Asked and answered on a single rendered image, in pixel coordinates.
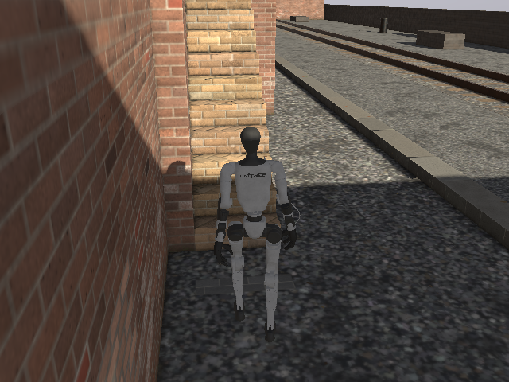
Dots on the right robot upper arm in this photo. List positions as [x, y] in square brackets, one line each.
[280, 181]

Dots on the right robot foot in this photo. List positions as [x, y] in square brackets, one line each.
[270, 333]

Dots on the robot right forearm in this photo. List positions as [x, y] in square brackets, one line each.
[288, 214]

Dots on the left robot upper arm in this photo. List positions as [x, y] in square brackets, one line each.
[225, 184]

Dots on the left robot hand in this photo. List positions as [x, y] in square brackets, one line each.
[217, 252]

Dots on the right robot hand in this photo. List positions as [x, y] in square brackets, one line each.
[291, 239]

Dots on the robot right thigh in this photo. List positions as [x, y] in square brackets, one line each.
[273, 246]

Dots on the robot left forearm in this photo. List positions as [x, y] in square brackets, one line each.
[221, 223]

